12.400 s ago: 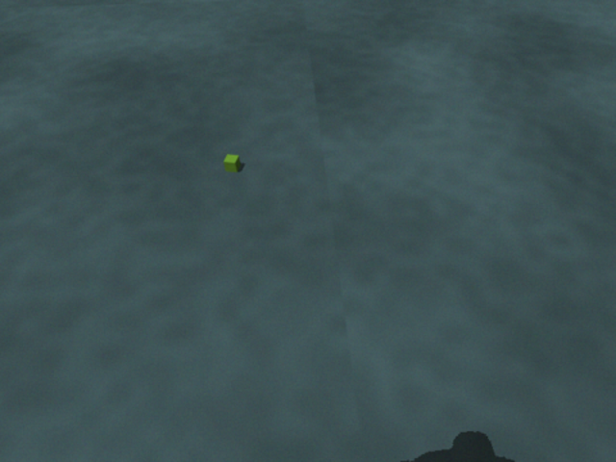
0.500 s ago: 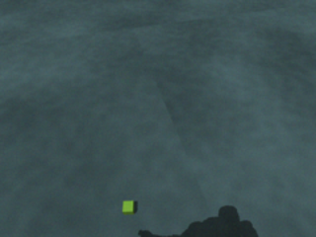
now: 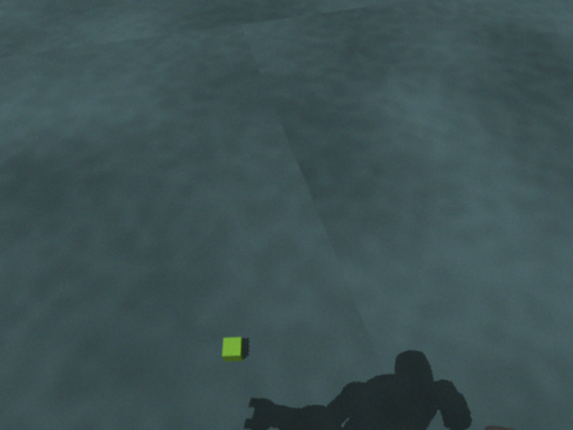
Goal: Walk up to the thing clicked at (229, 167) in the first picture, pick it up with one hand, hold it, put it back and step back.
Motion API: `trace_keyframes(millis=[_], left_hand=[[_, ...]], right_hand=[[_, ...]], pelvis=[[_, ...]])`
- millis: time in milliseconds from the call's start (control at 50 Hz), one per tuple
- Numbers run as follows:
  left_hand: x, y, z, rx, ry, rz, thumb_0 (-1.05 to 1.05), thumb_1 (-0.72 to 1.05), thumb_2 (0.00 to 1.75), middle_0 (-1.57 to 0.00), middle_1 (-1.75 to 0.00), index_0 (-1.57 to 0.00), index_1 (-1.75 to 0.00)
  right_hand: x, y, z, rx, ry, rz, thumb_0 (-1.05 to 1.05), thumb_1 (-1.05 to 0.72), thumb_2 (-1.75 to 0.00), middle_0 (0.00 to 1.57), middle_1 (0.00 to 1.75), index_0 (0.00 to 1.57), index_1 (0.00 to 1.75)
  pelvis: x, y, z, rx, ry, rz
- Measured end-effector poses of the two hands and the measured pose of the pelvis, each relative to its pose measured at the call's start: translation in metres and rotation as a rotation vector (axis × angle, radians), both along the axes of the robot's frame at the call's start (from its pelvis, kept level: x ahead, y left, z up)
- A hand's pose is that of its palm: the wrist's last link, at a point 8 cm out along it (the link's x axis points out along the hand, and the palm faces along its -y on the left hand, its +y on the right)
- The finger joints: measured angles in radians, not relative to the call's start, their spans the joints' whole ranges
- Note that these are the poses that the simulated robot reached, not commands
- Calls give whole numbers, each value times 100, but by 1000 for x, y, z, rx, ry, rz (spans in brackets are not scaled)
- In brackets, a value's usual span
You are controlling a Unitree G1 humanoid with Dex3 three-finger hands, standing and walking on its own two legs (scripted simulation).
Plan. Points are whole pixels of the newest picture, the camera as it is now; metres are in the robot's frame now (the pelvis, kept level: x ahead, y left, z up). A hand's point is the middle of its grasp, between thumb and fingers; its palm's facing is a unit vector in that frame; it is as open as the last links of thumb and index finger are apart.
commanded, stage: walk up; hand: left
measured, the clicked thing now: (233, 349) +0.45 +0.21 -0.75
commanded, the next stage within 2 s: stand in 1.08 s
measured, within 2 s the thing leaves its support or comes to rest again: neither
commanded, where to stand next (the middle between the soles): +0.01 +0.00 m, yaw +0 degrees
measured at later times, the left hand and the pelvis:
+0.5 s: hand out of the picture +0.07 +0.25 -0.16, palm faces -0.01 -0.94 -0.33, open 7.4 cm; pelvis +0.00 +0.00 +0.00, yaw +0 degrees
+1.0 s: hand out of the picture +0.09 +0.25 -0.15, palm faces -0.02 -0.94 -0.33, open 7.4 cm; pelvis +0.00 +0.00 +0.00, yaw +0 degrees
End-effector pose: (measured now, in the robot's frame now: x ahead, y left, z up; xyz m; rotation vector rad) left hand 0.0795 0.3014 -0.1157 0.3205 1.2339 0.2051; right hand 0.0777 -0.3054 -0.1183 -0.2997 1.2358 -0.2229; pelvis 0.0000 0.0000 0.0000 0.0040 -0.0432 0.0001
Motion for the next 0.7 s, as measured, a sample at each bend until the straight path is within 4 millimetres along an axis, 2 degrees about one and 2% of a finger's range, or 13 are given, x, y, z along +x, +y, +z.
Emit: trace_keyframes(millis=[160, 340, 460, 700], left_hand=[[-16, -3, -4, -13, 16, 9, 0, 90, 90, -20, -30, -20, -30], [-21, -2, -8, -25, 34, 18, 0, 90, 90, -20, -30, -20, -30], [-17, -3, -7, -20, 32, 16, 0, 90, 90, -20, -30, -20, -30], [10, -1, 0, -10, -39, -2, 0, 90, 90, -20, -30, -20, -30]], right_hand=[[-18, -1, -1, 3, 24, 3, 1, -90, -90, 20, 30, 20, 30], [-32, 2, -2, -1, 73, 3, 1, -90, -90, 20, 30, 20, 30], [-21, 2, -3, 3, 49, 4, 1, -90, -90, 20, 30, 20, 30], [8, 4, 1, 3, -22, 31, 1, -90, -90, 20, 30, 20, 30]], pelvis=[[-8, -1, -1, -3, 4, 1], [-5, 0, -1, -2, 17, 4], [-1, -1, -1, -5, 16, 5], [2, 0, -1, -3, 14, 5]])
